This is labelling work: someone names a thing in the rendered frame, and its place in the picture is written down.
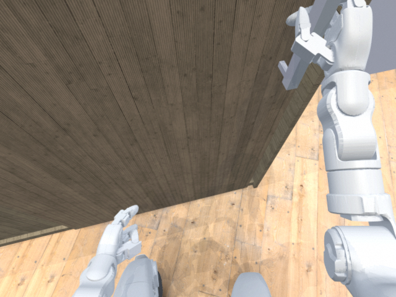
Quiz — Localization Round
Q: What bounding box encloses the robot right upper arm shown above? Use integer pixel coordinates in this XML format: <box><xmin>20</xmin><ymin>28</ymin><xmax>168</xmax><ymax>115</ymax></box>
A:
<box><xmin>324</xmin><ymin>226</ymin><xmax>396</xmax><ymax>297</ymax></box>

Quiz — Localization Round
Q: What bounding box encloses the right robot forearm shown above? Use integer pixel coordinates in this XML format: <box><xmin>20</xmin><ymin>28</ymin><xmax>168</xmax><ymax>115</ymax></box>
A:
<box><xmin>317</xmin><ymin>70</ymin><xmax>396</xmax><ymax>239</ymax></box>

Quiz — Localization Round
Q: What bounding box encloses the handle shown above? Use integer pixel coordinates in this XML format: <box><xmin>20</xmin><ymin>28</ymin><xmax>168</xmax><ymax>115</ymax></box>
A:
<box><xmin>278</xmin><ymin>0</ymin><xmax>341</xmax><ymax>90</ymax></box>

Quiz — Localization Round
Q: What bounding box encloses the left robot thigh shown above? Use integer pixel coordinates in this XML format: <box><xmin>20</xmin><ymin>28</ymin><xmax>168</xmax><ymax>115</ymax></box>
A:
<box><xmin>113</xmin><ymin>258</ymin><xmax>159</xmax><ymax>297</ymax></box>

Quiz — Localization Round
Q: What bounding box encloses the left robot forearm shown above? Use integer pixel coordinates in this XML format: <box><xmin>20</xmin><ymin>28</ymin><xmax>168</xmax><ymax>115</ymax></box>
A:
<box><xmin>72</xmin><ymin>254</ymin><xmax>117</xmax><ymax>297</ymax></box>

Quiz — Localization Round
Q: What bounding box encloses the robot right hand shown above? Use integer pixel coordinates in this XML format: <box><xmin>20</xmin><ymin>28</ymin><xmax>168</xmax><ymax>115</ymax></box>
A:
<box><xmin>286</xmin><ymin>0</ymin><xmax>372</xmax><ymax>80</ymax></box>

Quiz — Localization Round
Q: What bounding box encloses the wardrobe door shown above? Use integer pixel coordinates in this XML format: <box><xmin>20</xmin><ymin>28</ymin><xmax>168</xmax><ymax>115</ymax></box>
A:
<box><xmin>0</xmin><ymin>205</ymin><xmax>61</xmax><ymax>240</ymax></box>
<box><xmin>0</xmin><ymin>0</ymin><xmax>315</xmax><ymax>230</ymax></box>

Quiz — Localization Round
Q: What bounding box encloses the right robot thigh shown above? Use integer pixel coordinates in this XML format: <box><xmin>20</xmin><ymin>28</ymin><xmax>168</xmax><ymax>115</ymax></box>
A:
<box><xmin>231</xmin><ymin>272</ymin><xmax>272</xmax><ymax>297</ymax></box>

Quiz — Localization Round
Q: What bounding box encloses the robot left hand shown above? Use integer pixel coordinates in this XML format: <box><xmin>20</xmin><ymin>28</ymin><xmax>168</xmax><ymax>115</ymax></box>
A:
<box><xmin>96</xmin><ymin>205</ymin><xmax>142</xmax><ymax>265</ymax></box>

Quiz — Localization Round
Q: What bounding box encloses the robot thigh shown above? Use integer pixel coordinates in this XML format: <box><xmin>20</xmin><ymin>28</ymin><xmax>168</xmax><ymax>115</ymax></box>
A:
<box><xmin>231</xmin><ymin>272</ymin><xmax>272</xmax><ymax>297</ymax></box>
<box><xmin>113</xmin><ymin>258</ymin><xmax>159</xmax><ymax>297</ymax></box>

